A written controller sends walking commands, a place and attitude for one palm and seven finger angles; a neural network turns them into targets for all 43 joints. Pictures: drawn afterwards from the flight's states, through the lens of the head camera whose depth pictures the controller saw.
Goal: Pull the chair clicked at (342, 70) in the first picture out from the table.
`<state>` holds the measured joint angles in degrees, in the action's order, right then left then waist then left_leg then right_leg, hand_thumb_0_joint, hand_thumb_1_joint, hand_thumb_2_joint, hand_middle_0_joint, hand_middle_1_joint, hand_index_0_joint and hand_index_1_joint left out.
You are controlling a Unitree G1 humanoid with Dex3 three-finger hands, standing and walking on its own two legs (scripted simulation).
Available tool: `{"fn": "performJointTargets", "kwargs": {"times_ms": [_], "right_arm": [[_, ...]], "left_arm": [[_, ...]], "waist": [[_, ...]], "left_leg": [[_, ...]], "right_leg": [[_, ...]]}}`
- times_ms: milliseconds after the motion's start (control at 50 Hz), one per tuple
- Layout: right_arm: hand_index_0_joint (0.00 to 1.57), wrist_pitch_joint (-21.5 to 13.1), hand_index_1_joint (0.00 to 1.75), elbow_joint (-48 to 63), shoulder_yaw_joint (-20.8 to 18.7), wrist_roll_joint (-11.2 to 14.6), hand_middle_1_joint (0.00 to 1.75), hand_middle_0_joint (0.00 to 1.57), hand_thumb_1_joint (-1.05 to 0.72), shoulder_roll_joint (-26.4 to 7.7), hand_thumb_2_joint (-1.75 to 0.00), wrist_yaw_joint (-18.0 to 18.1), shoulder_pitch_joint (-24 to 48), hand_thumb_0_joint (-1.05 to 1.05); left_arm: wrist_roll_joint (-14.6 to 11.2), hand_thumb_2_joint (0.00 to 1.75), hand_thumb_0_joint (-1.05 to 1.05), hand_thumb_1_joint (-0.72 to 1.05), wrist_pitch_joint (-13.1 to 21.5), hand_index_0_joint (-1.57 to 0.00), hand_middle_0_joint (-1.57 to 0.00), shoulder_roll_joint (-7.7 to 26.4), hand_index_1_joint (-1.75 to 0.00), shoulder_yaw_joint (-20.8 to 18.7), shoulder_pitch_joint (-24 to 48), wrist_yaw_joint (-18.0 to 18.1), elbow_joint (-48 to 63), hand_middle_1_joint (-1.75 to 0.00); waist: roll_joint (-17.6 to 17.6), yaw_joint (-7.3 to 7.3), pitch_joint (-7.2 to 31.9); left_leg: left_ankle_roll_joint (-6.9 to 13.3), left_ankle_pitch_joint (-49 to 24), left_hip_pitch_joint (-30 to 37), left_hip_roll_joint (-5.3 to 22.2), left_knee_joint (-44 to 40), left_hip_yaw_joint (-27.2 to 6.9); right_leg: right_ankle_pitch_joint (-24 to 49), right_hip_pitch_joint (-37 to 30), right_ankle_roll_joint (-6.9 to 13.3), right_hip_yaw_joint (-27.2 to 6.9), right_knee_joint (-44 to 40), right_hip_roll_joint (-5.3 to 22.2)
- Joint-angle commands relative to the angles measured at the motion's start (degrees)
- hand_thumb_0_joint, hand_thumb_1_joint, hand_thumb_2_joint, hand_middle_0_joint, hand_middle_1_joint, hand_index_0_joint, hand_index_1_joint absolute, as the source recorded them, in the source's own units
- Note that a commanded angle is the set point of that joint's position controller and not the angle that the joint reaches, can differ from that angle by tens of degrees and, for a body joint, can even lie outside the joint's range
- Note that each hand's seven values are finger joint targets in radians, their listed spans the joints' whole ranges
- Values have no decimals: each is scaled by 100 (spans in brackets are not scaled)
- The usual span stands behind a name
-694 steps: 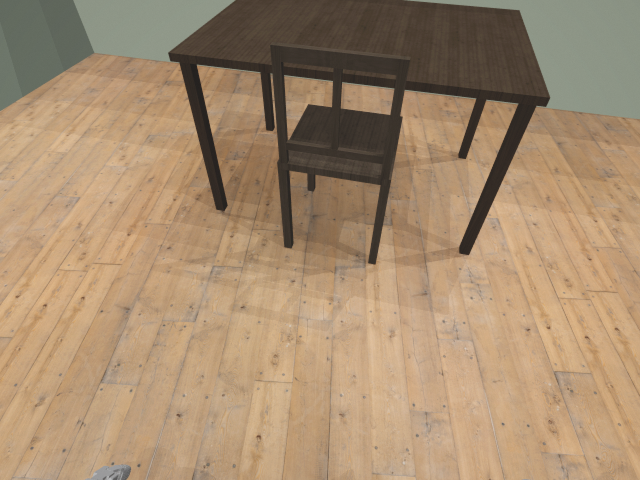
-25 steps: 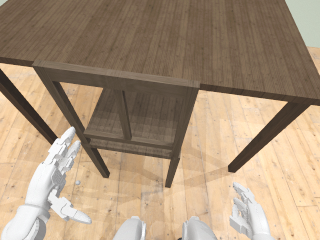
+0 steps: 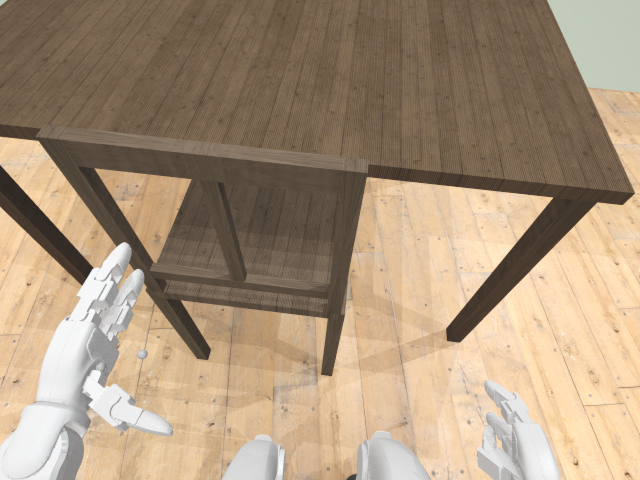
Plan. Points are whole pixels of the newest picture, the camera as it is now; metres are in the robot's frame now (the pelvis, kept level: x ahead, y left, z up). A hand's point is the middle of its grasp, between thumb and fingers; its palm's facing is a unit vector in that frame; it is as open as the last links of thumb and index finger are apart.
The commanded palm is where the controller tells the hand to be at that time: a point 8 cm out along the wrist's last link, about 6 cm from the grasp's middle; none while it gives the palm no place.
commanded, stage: raise the hand toward the chair's back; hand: left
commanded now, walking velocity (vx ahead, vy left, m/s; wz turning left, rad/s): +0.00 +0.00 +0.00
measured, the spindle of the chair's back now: (227, 235) +0.45 +0.16 -0.02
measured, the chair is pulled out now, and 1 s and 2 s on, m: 0.00 0.00 0.00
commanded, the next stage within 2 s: aim the fingers beside a spindle in 0.12 s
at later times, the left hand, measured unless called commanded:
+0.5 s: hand (168, 350) +0.26 +0.18 +0.04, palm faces -0.09 -1.00 -0.04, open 16.9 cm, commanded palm +0.23 +0.24 +0.05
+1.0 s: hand (184, 335) +0.28 +0.17 +0.02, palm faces -0.09 -1.00 -0.04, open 16.9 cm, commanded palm +0.26 +0.23 +0.03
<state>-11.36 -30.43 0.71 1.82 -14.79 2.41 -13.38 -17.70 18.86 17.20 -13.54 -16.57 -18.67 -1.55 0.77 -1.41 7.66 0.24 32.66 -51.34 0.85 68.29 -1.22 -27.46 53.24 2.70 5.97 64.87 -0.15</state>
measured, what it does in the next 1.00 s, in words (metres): stands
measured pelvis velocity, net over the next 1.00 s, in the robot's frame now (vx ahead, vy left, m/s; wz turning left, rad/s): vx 0.00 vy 0.00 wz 0.00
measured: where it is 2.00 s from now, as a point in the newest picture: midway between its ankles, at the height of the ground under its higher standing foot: outside the picture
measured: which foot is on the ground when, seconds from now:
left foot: down 0.00-1.00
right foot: down 0.00-1.00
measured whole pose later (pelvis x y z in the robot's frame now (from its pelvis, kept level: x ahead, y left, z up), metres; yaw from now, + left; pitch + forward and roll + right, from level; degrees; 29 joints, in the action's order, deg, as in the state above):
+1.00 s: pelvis +0.00 +0.00 -0.02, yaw +0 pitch +19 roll -1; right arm -11.1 -31.3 1.1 0.7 -14.0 1.8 -11.7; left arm -13.8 20.2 14.3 -8.6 -9.1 -15.0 -5.2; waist 0.7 -1.4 8.4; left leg 0.6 34.2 -57.3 0.4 72.5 -0.6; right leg -29.0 59.6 2.5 5.3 69.6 0.4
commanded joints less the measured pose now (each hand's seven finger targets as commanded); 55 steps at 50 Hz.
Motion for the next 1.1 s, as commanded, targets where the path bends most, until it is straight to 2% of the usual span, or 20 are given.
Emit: {"fn": "performJointTargets", "kwargs": {"times_ms": [0, 120, 200, 220, 300, 400, 420, 480, 500, 600, 640, 680, 720, 740, 800, 820, 860, 940, 1000, 1080], "right_arm": [[20, -300, 30, 897, -311, 51, 30, 20, -90, -784, -90, 68, 217, 0], [20, -337, 30, 812, -283, 15, 30, 20, -90, -714, -90, 95, 263, 0], [20, -344, 30, 764, -278, 26, 30, 20, -90, -726, -90, 74, 261, 0], [20, -349, 30, 782, -278, 28, 30, 20, -90, -726, -90, 60, 263, 0], [20, -344, 30, 765, -270, 55, 30, 20, -90, -779, -90, 97, 251, 0], [20, -424, 30, 776, -272, 8, 30, 20, -90, -778, -90, 117, 258, 0], [20, -429, 30, 755, -284, -1, 30, 20, -90, -756, -90, 108, 236, 0], [20, -418, 30, 736, -293, -28, 30, 20, -90, -730, -90, 58, 235, 0], [20, -393, 30, 744, -305, -50, 30, 20, -90, -737, -90, 46, 229, 0], [20, -309, 30, 763, -311, -30, 30, 20, -90, -763, -90, 10, 235, 0], [20, -298, 30, 790, -303, -22, 30, 20, -90, -761, -90, 5, 220, 0], [20, -306, 30, 776, -314, -38, 30, 20, -90, -784, -90, 26, 206, 0], [20, -331, 30, 760, -304, -57, 30, 20, -90, -771, -90, 39, 225, 0], [20, -331, 30, 714, -309, -65, 30, 20, -90, -772, -90, 42, 198, 0], [20, -337, 30, 685, -303, -105, 30, 20, -90, -773, -90, 45, 242, 0], [20, -331, 30, 706, -304, -95, 30, 20, -90, -743, -90, 26, 264, 0], [20, -295, 30, 684, -301, -102, 30, 20, -90, -746, -90, 4, 262, 0], [20, -245, 30, 727, -317, -77, 30, 20, -90, -734, -90, -45, 224, 0], [20, -212, 30, 676, -311, -59, 30, 20, -90, -765, -90, -11, 215, 0], [20, -231, 30, 626, -319, -86, 30, 20, -90, -756, -90, 13, 256, 0]], "left_arm": [[-99, 30, 0, -50, 217, -6, -6, 978, -8, -468, 307, -60, 1243, -8], [-178, 30, 0, -50, 392, -6, -6, 992, -8, -642, 471, 87, 1351, -8], [-108, 30, 0, -50, 432, -6, -6, 862, -8, -496, 377, 64, 1107, -8], [-94, 30, 0, -50, 397, -6, -6, 723, -8, -337, 327, 17, 1061, -8], [-89, 30, 0, -50, 257, -6, -6, 709, -8, -229, 621, -136, 804, -8], [-70, 30, 0, -50, 403, -6, -6, 814, -8, -277, 1032, -9, 1166, -8], [-58, 30, 0, -50, 453, -6, -6, 882, -8, -388, 984, 57, 1170, -8], [7, 30, 0, -50, 558, -6, -6, 713, -8, -273, 793, 161, 1154, -8], [40, 30, 0, -50, 531, -6, -6, 727, -8, -316, 641, 205, 1069, -8], [160, 30, 0, -50, 370, -6, -6, 583, -8, -102, 623, 218, 918, -8], [168, 30, 0, -50, 321, -6, -6, 324, -8, 207, 771, 221, 906, -8], [165, 30, 0, -50, 345, -6, -6, 438, -8, 83, 910, 262, 951, -8], [210, 30, 0, -50, 430, -6, -6, 410, -8, 183, 1224, 330, 1075, -8], [212, 30, 0, -50, 472, -6, -6, 502, -8, 44, 1241, 370, 937, -8], [250, 30, 0, -50, 618, -6, -6, 653, -8, -117, 1382, 459, 971, -8], [254, 30, 0, -50, 628, -6, -6, 509, -8, -10, 1283, 449, 895, -8], [267, 30, 0, -50, 638, -6, -6, 531, -8, -39, 1234, 431, 851, -8], [288, 30, 0, -50, 473, -6, -6, 281, -8, 260, 954, 353, 817, -8], [333, 30, 0, -50, 393, -6, -6, 282, -8, 337, 1360, 362, 700, -8], [364, 30, 0, -50, 503, -6, -6, 292, -8, 270, 1754, 500, 650, -8]], "waist": [[200, 37, 1393], [127, 58, 1408], [209, 37, 1253], [146, 12, 1311], [-62, -85, 1114], [147, -20, 1466], [160, 41, 1567], [265, 74, 1678], [163, 98, 1711], [250, 46, 1615], [170, -61, 1482], [108, -15, 1588], [119, -72, 1629], [0, -59, 1572], [14, 29, 1779], [76, 38, 1786], [189, 74, 1869], [276, 51, 1978], [114, -96, 1761], [13, -87, 1730]], "left_leg": [[63, -1376, 263, -169, -959, -71], [46, -1443, 216, -161, -890, -82], [44, -1427, 226, -164, -910, -92], [48, -1396, 214, -170, -892, -74], [64, -1207, 30, -163, -804, -89], [68, -1394, 142, -165, -755, -101], [51, -1477, 210, -156, -781, -113], [33, -1690, 304, -166, -802, -100], [49, -1752, 248, -168, -800, -101], [34, -1645, 211, -163, -826, -86], [36, -1550, 200, -156, -821, -114], [27, -1533, 163, -152, -792, -130], [38, -1496, 174, -153, -739, -143], [23, -1477, 122, -147, -740, -159], [40, -1504, 12, -163, -654, -131], [32, -1494, 35, -172, -661, -106], [24, -1575, 22, -175, -650, -90], [15, -1802, 168, -169, -651, -84], [34, -1577, 22, -151, -586, -126], [27, -1396, -99, -164, -526, -141]], "right_leg": [[579, -1637, -181, -745, -1145, -39], [701, -1687, -202, -782, -1111, -41], [689, -1522, -171, -701, -1062, -70], [694, -1550, -196, -733, -1074, -37], [435, -1397, -213, -809, -1146, -17], [670, -1411, -194, -759, -965, -28], [778, -1433, -180, -719, -906, -38], [1099, -1399, -167, -598, -733, -60], [1149, -1438, -166, -577, -714, -81], [1075, -1250, -159, -500, -664, -76], [1005, -1109, -180, -465, -676, -69], [975, -1106, -172, -466, -630, -73], [919, -989, -174, -470, -602, -67], [898, -981, -164, -455, -574, -81], [912, -1059, -145, -515, -487, -87], [918, -1045, -152, -526, -494, -70], [1041, -1099, -141, -521, -442, -57], [1303, -1094, -147, -455, -396, -58], [1069, -821, -159, -434, -398, -81], [889, -725, -158, -458, -361, -65]]}}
